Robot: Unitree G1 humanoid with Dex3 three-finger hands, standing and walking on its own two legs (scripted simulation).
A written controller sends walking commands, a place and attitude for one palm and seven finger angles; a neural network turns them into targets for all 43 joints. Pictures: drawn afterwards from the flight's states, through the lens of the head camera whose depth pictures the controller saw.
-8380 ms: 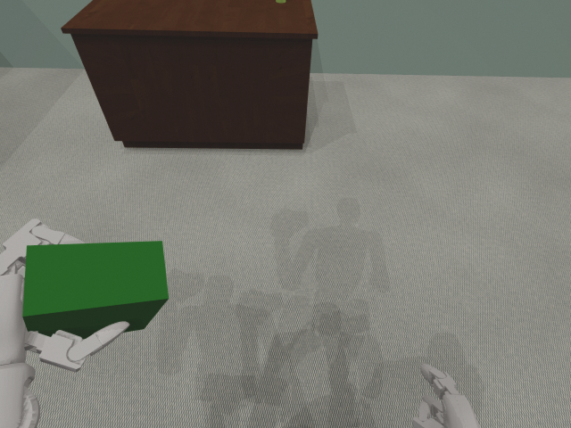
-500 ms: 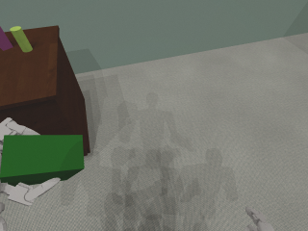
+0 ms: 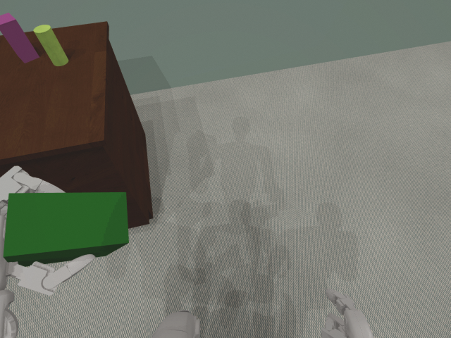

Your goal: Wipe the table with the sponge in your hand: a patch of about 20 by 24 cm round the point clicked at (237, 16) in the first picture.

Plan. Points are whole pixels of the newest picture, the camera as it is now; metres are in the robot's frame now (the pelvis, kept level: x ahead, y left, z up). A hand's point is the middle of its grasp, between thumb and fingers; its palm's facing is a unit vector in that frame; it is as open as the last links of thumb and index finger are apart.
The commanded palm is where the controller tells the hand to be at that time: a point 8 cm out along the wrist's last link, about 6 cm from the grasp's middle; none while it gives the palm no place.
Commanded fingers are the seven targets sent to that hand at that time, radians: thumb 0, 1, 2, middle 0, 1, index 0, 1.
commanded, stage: take the last steps up to it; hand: left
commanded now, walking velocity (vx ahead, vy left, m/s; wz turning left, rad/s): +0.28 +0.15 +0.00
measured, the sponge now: (83, 230) +0.23 +0.20 +0.14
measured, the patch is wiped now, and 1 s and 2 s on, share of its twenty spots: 0.00 0.00 0.00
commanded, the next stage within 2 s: come to a stop and stand still in 0.46 s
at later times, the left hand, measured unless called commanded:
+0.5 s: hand (53, 150) +0.33 +0.27 +0.17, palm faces +0.34 -0.78 -0.53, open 10.5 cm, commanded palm +0.28 +0.33 +0.18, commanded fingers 0.00 0.10 1.30 -1.20 -1.60 -1.20 -1.60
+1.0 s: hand (30, 133) +0.36 +0.32 +0.17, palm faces +0.34 -0.83 -0.43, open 10.5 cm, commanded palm +0.30 +0.36 +0.18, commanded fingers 0.00 0.10 1.30 -1.20 -1.60 -1.20 -1.60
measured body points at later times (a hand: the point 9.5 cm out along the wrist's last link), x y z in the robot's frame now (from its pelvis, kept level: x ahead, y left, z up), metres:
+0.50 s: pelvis +0.11 +0.05 -0.01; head +0.15 +0.02 +0.43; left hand +0.31 +0.31 +0.20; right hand +0.27 -0.16 -0.13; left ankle +0.08 +0.16 -0.70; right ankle +0.13 -0.02 -0.74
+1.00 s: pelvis +0.13 +0.09 +0.00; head +0.17 +0.10 +0.44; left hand +0.34 +0.36 +0.20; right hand +0.31 -0.11 -0.08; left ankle +0.20 +0.23 -0.74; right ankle +0.13 +0.00 -0.71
